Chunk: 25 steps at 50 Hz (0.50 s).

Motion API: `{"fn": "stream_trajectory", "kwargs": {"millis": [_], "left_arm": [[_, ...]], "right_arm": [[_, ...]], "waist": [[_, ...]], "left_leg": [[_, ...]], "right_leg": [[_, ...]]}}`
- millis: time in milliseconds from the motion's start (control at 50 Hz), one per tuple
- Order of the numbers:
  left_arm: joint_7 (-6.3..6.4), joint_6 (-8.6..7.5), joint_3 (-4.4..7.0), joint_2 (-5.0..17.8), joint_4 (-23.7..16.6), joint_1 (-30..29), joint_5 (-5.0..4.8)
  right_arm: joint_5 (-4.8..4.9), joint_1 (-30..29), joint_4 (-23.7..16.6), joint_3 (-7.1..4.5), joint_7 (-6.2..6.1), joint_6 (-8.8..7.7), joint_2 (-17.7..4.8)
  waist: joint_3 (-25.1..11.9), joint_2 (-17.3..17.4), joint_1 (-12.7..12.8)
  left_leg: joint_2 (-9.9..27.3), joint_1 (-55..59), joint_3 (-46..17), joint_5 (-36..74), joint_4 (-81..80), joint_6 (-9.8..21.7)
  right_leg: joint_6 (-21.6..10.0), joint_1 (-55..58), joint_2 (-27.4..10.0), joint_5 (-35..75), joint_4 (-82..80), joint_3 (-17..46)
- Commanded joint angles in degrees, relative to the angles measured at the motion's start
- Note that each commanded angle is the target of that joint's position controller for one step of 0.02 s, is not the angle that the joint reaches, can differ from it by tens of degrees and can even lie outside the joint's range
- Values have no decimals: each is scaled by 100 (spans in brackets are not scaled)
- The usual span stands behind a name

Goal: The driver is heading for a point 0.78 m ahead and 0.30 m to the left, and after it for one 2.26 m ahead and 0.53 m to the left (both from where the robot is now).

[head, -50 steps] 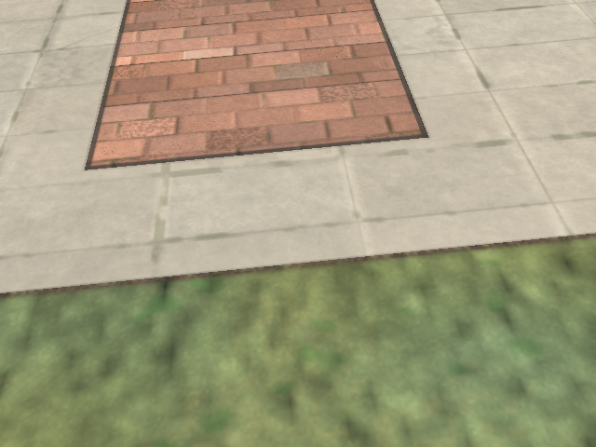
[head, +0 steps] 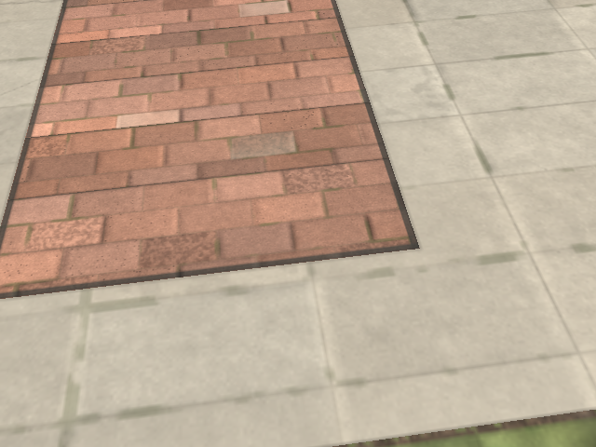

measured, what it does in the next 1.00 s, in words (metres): walks ahead, turning left: left foot, then right foot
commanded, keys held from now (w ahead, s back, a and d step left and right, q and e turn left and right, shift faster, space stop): w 0.18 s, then w+q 0.82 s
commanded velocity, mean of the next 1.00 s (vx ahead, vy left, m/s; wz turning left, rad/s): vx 0.50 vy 0.00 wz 0.35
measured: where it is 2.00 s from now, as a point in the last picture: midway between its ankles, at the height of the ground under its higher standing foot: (187, 265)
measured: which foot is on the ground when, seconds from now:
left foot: up 0.00-0.34, down 0.36-0.88, up 0.90-1.00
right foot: down 0.00-0.36, up 0.38-0.86, down 0.88-1.00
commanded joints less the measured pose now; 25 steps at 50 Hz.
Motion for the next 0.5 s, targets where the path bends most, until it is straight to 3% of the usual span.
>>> {"fn": "stream_trajectory", "kwargs": {"millis": [20, 60, 140, 260, 280, 320, 340, 360, 380, 400, 420, 440, 460, 480, 500], "left_arm": [[92, -90, 159, 807, -230, 34, -4], [155, -44, 156, 815, -168, 201, -23], [211, -5, 153, 855, -51, 511, -71], [258, 103, 222, 937, 215, 856, -92], [272, 126, 240, 957, 222, 804, -96], [303, 170, 281, 1072, 157, 571, -93], [321, 210, 283, 1093, 114, 435, -93], [348, 239, 240, 1013, 35, 418, -55], [348, 191, 137, 798, -126, 662, 93], [219, -1, -85, 134, -182, 1117, 75], [160, -188, 38, 687, -256, 485, -174], [148, -290, 81, 896, -467, -103, -290], [193, -325, 95, 908, -506, -342, -212], [240, -300, 148, 912, -530, -362, -86], [262, -228, 178, 898, -569, -307, -39]], "right_arm": [[-63, 129, -228, -91, -25, 63, -265], [-95, -260, -353, -96, -6, 55, -238], [-65, -1013, -551, -41, 64, 8, -117], [22, -1687, -850, 30, 259, -42, -141], [32, -1675, -890, 23, 299, -48, -186], [28, -1275, -864, -70, 344, -48, -393], [11, -650, -708, -179, 343, -39, -557], [8, 279, -428, -346, 315, -17, -847], [-9, 1181, -295, -504, 247, 27, -1376], [16, 1350, -229, -471, 287, 20, -1492], [9, 1280, -270, -353, 274, 12, -1038], [-11, 807, -413, -300, 249, -16, -841], [-49, 393, -552, -244, 251, -39, -709], [-98, 97, -644, -205, 248, -51, -585], [-131, -30, -709, -164, 231, -55, -475]], "waist": [[-87, -453, -200], [15, -456, -118], [213, -526, 111], [458, -567, 272], [429, -597, 216], [78, -759, -71], [-309, -771, -429], [-833, -607, -803], [-1552, 387, -910], [-2132, 1429, -490], [-1824, 884, -755], [-1072, 576, -716], [-725, -36, -521], [-521, -192, -283], [-481, -119, -106]], "left_leg": [[323, -707, -219, 674, -585, -119], [295, -939, -181, 1258, -1218, -202], [68, -709, 59, 2158, -2469, -222], [-94, -882, 174, 1744, -3192, 29], [-143, -801, 206, 1497, -3227, 124], [-461, 24, 448, 1025, -3232, 340], [-714, 931, 639, 1046, -3311, 471], [-817, 2295, 537, 1192, -3326, 636], [344, 4211, -1265, 1232, -3225, 1160], [1341, 5608, -4200, -212, -4336, 2004], [1197, 5485, -4182, -726, -4730, 1723], [1020, 4747, -3408, -291, -4786, 1492], [829, 3877, -2826, 346, -4869, 1390], [670, 3104, -2396, 903, -4959, 1339], [517, 2664, -2163, 1185, -5096, 1320]], "right_leg": [[-927, 516, -1638, 1101, -1263, 1433], [-854, 642, -1567, 1150, -1329, 1220], [-673, 718, -1373, 996, -1409, 790], [-571, 1778, -1787, 1216, -1064, 504], [-516, 1933, -1856, 1523, -919, 428], [-355, 2053, -1857, 3232, -284, 179], [-223, 1947, -1708, 4142, 530, -49], [-22, 1370, -1436, 4130, 1759, -298], [253, -345, -1015, 2034, 3794, -436], [503, -2375, 52, -2330, 5346, 303], [333, -3055, -225, -2271, 5862, 1019], [214, -3371, -480, -1721, 5761, 950], [185, -3104, -715, -1260, 5421, 912], [225, -2674, -887, -985, 4949, 923], [261, -2289, -989, -882, 4694, 961]]}}
Keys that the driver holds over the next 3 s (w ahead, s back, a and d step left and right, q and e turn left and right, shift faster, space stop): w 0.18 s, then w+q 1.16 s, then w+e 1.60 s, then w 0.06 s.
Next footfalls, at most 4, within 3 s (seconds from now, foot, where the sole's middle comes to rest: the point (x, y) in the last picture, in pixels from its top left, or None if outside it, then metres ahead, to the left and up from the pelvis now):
0.36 left None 0.38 0.16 -0.78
0.88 right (318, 355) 0.71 0.02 -0.78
1.40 left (172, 319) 0.81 0.40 -0.78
1.94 right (198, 207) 1.20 0.38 -0.78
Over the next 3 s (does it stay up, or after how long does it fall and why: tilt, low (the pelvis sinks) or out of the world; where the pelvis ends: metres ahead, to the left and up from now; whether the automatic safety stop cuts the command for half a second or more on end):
stays up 1.56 0.49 -0.03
